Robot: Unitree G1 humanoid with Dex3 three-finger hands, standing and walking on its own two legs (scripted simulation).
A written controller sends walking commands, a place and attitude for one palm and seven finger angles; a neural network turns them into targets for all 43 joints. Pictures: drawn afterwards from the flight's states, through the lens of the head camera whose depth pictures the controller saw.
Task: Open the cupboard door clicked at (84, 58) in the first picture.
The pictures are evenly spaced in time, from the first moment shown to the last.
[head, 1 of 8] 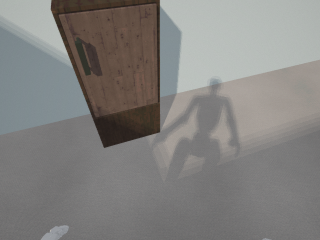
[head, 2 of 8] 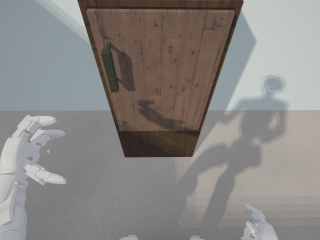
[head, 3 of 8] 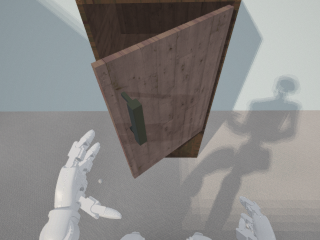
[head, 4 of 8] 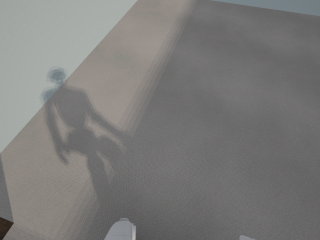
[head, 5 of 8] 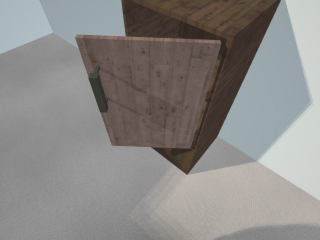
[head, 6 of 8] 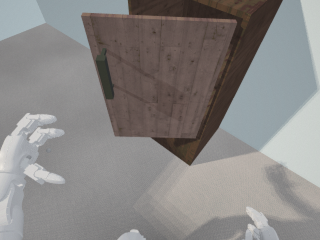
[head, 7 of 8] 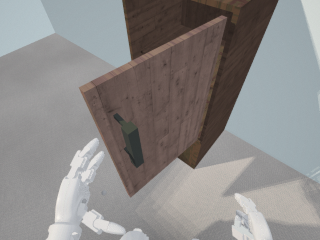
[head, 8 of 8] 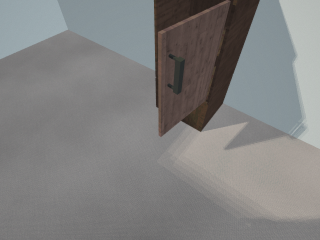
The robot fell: no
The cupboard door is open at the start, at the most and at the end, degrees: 0 82 82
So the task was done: yes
